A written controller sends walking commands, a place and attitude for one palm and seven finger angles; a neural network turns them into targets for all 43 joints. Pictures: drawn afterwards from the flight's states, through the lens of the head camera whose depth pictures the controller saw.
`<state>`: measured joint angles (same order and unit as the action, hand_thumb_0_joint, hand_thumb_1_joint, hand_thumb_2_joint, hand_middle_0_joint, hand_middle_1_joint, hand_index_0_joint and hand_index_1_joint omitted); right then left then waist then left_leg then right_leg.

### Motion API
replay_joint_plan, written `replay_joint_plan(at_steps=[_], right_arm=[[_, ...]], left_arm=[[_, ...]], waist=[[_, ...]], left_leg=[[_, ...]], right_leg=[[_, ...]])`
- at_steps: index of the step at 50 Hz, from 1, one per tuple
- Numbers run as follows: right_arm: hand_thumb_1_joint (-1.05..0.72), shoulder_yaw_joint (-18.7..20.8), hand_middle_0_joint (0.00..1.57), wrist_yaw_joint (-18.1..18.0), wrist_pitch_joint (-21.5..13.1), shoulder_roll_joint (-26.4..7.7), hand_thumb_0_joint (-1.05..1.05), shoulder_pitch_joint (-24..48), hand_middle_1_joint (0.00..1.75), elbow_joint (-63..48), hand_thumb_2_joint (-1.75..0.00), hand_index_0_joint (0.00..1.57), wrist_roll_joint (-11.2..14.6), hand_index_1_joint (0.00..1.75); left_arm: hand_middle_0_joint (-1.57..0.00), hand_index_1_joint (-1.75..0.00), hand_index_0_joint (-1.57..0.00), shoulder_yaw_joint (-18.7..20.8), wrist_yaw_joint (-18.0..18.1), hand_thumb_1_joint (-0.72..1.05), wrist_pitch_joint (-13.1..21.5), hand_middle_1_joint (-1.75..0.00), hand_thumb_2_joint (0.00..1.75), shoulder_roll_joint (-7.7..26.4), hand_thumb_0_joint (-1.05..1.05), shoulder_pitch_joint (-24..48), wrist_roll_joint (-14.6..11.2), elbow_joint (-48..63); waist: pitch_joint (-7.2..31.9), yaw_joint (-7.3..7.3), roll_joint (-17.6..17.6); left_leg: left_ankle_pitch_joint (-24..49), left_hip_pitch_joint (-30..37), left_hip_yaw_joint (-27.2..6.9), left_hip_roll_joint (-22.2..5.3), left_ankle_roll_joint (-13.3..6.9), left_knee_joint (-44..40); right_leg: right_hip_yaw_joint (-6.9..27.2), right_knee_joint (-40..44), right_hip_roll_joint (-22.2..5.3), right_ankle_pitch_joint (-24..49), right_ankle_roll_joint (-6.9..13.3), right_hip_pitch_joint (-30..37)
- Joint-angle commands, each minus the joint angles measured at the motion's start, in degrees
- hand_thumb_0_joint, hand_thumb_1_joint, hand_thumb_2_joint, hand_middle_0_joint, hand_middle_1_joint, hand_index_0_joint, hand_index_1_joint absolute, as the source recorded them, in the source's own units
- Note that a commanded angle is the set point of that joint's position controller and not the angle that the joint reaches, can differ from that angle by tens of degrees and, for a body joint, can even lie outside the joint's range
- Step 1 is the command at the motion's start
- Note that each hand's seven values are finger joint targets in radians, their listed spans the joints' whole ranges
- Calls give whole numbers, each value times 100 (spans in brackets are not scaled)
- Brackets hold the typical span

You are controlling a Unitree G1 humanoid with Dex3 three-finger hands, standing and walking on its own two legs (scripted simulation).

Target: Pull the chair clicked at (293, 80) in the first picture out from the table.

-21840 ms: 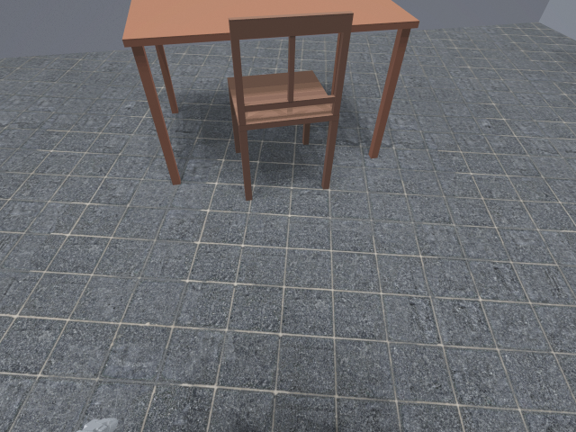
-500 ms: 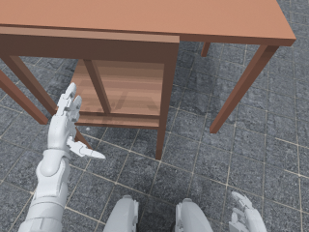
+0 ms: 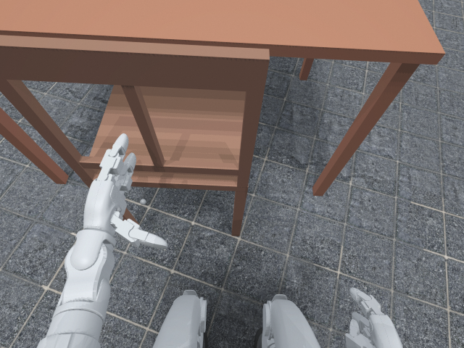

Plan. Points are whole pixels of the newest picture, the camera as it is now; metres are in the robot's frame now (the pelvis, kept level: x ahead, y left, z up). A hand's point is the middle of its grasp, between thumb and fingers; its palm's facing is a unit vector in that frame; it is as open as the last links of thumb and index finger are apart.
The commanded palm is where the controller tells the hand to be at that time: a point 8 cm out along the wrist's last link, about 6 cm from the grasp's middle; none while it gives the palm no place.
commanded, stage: aim the fingers beside a spindle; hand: left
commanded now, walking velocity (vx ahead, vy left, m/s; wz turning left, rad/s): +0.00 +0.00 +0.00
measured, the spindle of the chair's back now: (147, 129) +0.51 +0.19 +0.00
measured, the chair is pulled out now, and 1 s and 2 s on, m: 0.00 0.00 0.00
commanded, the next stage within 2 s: push the fingers through the gap in 1.68 s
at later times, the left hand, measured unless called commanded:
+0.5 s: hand (144, 189) +0.36 +0.16 +0.03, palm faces -0.01 -1.00 -0.05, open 16.9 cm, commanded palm +0.33 +0.21 +0.03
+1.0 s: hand (151, 198) +0.35 +0.15 +0.02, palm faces -0.02 -1.00 -0.03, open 16.9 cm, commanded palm +0.33 +0.22 +0.03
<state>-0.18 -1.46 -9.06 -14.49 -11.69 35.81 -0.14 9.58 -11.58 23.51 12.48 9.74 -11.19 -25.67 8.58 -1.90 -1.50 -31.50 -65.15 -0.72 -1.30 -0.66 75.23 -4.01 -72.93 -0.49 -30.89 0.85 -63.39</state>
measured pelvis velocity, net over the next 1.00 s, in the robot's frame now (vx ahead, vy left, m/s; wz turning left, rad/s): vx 0.00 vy -0.01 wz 0.00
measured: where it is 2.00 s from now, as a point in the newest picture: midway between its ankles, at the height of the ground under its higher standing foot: outside the picture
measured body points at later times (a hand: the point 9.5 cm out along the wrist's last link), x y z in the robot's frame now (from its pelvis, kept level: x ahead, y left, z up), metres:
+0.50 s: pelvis +0.00 +0.00 +0.00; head +0.11 +0.00 +0.44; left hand +0.36 +0.22 +0.04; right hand +0.16 -0.26 -0.11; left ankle +0.04 +0.11 -0.62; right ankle +0.04 -0.12 -0.62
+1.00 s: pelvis +0.00 -0.01 +0.00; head +0.11 -0.01 +0.44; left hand +0.35 +0.21 +0.02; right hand +0.15 -0.26 -0.11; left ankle +0.04 +0.11 -0.62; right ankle +0.04 -0.12 -0.62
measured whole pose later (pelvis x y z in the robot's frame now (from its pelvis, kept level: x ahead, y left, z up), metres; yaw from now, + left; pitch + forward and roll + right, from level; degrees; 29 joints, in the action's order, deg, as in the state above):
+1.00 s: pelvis +0.00 -0.01 +0.00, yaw +0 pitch +22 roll -1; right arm 0.1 -1.5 -8.3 -14.4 -11.3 35.7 -0.2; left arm 10.0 -10.7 24.5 11.9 10.3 -10.1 -26.1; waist 8.7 -2.2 -1.3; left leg -31.6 -64.8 -0.6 -1.5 0.1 74.9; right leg -3.8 -73.4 -0.1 -31.3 1.6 -63.7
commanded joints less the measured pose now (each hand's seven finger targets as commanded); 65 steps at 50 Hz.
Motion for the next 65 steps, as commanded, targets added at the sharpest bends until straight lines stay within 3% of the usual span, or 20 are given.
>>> replay_joint_plan(at_steps=[1,7,10,14,15,19,20,24,30,34,36,39,43,48,52,53,56,59,63,65], right_arm=[[-90,330,20,-54,-267,-806,0,-74,30,-560,-90,20,-41,30],[-90,300,20,-40,-114,-852,0,-106,30,-584,-90,20,15,30],[-90,317,20,-59,-102,-847,0,-133,30,-725,-90,20,59,30],[-90,357,20,-72,-195,-825,0,-156,30,-719,-90,20,15,30],[-90,361,20,-54,-214,-800,0,-161,30,-695,-90,20,1,30],[-90,352,20,-39,-223,-813,0,-145,30,-535,-90,20,-27,30],[-90,350,20,-33,-205,-811,0,-128,30,-524,-90,20,-16,30],[-90,332,20,-31,-91,-860,0,-159,30,-585,-90,20,36,30],[-90,366,20,-20,-118,-772,0,-92,30,-798,-90,20,1,30],[-90,342,20,-25,-159,-763,0,-70,30,-634,-90,20,-44,30],[-90,307,20,-39,-136,-767,0,-48,30,-548,-90,20,-19,30],[-90,295,20,-60,-128,-814,0,-75,30,-554,-90,20,24,30],[-90,334,20,-72,-132,-835,0,-142,30,-689,-90,20,69,30],[-90,359,20,-71,-178,-800,0,-130,30,-701,-90,20,-11,30],[-90,325,20,-22,-137,-737,0,-41,30,-633,-90,20,-23,30],[-90,320,20,-21,-130,-760,0,-56,30,-642,-90,20,-17,30],[-90,309,20,-24,-92,-814,0,-88,30,-624,-90,20,48,30],[-90,337,20,-56,-134,-841,0,-124,30,-698,-90,20,97,30],[-90,378,20,-88,-220,-843,0,-112,30,-714,-90,20,31,30],[-90,367,20,-63,-239,-799,0,-100,30,-651,-90,20,-17,30]], left_arm=[[-6,-8,-6,487,331,-50,832,-8,30,1036,0,1733,55,1639],[-6,-8,-6,372,186,-50,298,-8,30,789,0,1204,159,204],[-6,-8,-6,345,-33,-50,226,-8,30,764,0,1283,2,508],[-6,-8,-6,557,29,-50,639,-8,30,1131,0,1897,-110,1748],[-6,-8,-6,417,77,-50,727,-8,30,983,0,1770,-93,1821],[-6,-8,-6,381,263,-50,764,-8,30,925,0,1502,104,1394],[-6,-8,-6,206,259,-50,677,-8,30,727,0,1409,137,1129],[-6,-8,-6,235,144,-50,267,-8,30,646,0,1029,154,260],[-6,-8,-6,457,238,-50,644,-8,30,929,0,1400,19,1738],[-6,-8,-6,536,429,-50,882,-8,30,1087,0,1586,134,1703],[-6,-8,-6,308,379,-50,754,-8,30,827,0,1556,198,985],[-6,-8,-6,174,185,-50,481,-8,30,640,0,1364,183,334],[-6,-8,-6,-4,-66,-50,302,-8,30,501,0,1460,28,629],[-6,-8,-6,840,247,-50,761,-8,30,1403,0,1596,-15,1811],[-6,-8,-6,628,394,-50,801,-8,30,1062,0,1204,134,1292],[-6,-8,-6,625,375,-50,732,-8,30,1063,0,1093,172,1090],[-6,-8,-6,145,115,-50,425,-8,30,591,0,1021,137,380],[-6,-8,-6,-178,-103,-50,320,-8,30,328,0,1258,17,620],[-6,-8,-6,223,73,-50,637,-8,30,847,0,1785,-38,1694],[-6,-8,-6,520,308,-50,819,-8,30,1083,0,1735,32,1826]], waist=[[2360,-62,-217],[1801,-97,177],[2226,-17,157],[2896,17,-352],[2886,-19,-387],[2370,-77,-277],[2137,-154,-128],[1757,-116,288],[2837,105,-322],[2520,-55,-77],[1917,-213,173],[1690,-169,161],[2218,-119,83],[2942,139,-185],[2277,0,26],[2160,20,-99],[1584,-178,262],[1811,-175,157],[2618,-38,-201],[2714,55,-330]], left_leg=[[1508,1783,-253,151,60,-1048],[871,1079,-113,214,18,-1078],[1192,1186,-60,224,0,-1025],[1843,1909,-159,174,49,-999],[2000,2095,-185,161,62,-1010],[1690,1824,-211,144,65,-1044],[1515,1666,-186,154,46,-1036],[1127,1145,-118,197,16,-1065],[1942,1968,-116,190,57,-1029],[1664,1680,-130,172,20,-973],[1078,1217,-108,192,-5,-972],[773,993,-69,232,-7,-993],[1232,1267,-74,235,-22,-945],[1927,1746,-110,211,22,-966],[1463,1382,-67,211,10,-1003],[1402,1318,-59,226,9,-1024],[839,1012,-58,219,-2,-1030],[996,1260,-111,209,-11,-1041],[1543,1757,-174,194,13,-978],[1671,1959,-207,188,60,-1035]], right_leg=[[220,892,202,1253,60,1030],[277,1090,174,864,55,1111],[330,1053,151,1255,56,1419],[313,909,186,1746,66,1457],[275,894,201,1807,64,1380],[212,890,203,1475,62,1102],[213,944,196,1383,51,1043],[230,1046,165,1166,50,1125],[289,886,175,1824,76,1483],[321,911,203,1590,33,1387],[353,1047,189,1095,9,1202],[390,1159,151,788,39,1134],[354,1048,136,1326,60,1353],[382,873,181,1916,61,1728],[374,968,189,1508,27,1504],[374,984,190,1439,54,1458],[369,1181,168,904,26,1164],[304,1146,147,1055,58,1149],[304,939,156,1441,66,1274],[286,890,173,1457,69,1236]])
